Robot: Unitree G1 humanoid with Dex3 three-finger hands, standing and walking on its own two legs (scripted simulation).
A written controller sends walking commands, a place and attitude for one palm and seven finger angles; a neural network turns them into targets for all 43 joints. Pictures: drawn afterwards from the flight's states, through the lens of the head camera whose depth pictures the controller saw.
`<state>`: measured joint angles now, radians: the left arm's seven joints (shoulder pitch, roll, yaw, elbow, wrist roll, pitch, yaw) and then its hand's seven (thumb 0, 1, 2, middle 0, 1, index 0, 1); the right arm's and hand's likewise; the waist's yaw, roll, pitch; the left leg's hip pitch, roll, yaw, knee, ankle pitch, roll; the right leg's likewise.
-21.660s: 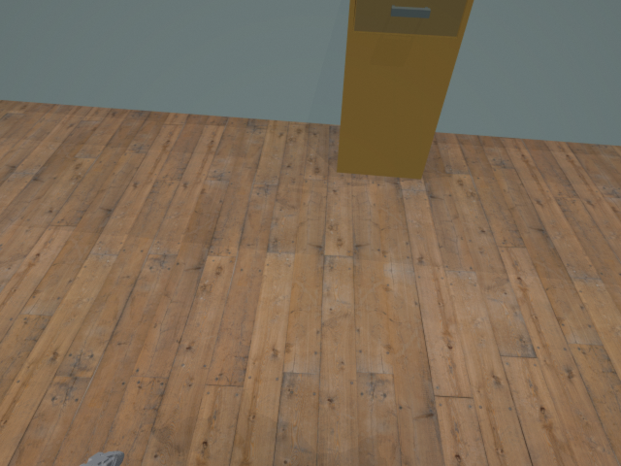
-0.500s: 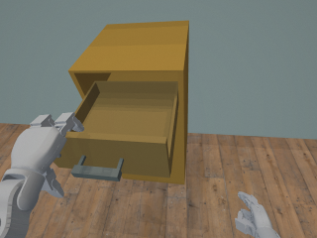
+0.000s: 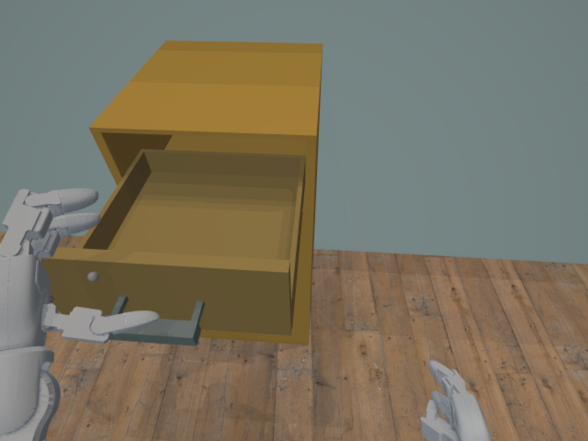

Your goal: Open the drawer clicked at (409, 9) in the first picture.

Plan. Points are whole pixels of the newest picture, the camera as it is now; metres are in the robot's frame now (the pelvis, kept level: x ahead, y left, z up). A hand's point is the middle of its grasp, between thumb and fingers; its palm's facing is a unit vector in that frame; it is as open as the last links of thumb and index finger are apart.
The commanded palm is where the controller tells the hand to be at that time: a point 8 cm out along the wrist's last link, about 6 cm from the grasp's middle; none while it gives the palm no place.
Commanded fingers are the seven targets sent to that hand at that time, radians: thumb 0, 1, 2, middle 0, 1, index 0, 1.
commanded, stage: draw the hand back to the body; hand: left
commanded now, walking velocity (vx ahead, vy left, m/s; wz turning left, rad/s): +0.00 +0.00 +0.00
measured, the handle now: (155, 317) +0.26 +0.25 +0.01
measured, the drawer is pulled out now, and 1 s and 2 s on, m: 0.30 0.30 0.30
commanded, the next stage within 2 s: step back with the hand held close in 0.72 s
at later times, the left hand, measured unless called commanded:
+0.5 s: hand (70, 294) +0.19 +0.25 +0.18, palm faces +0.45 -0.80 -0.40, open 8.8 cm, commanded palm +0.13 +0.28 +0.20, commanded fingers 0.00 0.90 0.90 -0.20 -0.30 -0.20 -0.30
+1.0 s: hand (58, 308) +0.17 +0.25 +0.18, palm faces +0.40 -0.79 -0.46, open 7.5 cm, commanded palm +0.11 +0.29 +0.20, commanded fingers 0.00 0.90 0.90 -0.20 -0.30 -0.20 -0.30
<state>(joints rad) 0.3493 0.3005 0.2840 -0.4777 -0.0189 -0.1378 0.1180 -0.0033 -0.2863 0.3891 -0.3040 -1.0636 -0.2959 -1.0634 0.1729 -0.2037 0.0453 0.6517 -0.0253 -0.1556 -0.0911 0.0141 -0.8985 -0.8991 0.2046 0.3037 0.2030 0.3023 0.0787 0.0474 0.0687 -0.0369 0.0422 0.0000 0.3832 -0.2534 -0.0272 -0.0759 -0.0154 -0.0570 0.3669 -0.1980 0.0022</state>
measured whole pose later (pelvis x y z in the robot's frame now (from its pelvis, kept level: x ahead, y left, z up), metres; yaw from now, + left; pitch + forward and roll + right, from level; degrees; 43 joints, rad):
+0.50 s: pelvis +0.00 +0.00 +0.00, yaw +0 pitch -5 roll -1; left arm 0.47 0.32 0.33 -0.50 -0.04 -0.13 0.11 0.01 0.55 0.75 -0.24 -0.52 -0.23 -0.52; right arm 0.16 -0.21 0.01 0.64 -0.02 -0.15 -0.09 0.02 -0.90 -0.90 0.20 0.30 0.20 0.30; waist 0.08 0.07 0.04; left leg -0.04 0.04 0.01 0.38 -0.26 -0.02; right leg -0.07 -0.01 -0.05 0.35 -0.19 0.01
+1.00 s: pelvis -0.02 +0.01 +0.00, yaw +1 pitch +0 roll -1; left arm 0.53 0.35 0.39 -0.57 -0.04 -0.18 0.10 0.02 0.88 0.89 -0.21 -0.30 -0.21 -0.30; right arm 0.16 -0.23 0.02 0.59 -0.01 -0.08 -0.07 0.01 -0.90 -0.90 0.21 0.30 0.20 0.30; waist 0.02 0.06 0.03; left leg -0.20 0.04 -0.01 0.45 -0.24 -0.01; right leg -0.20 -0.02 -0.07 0.36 -0.15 0.01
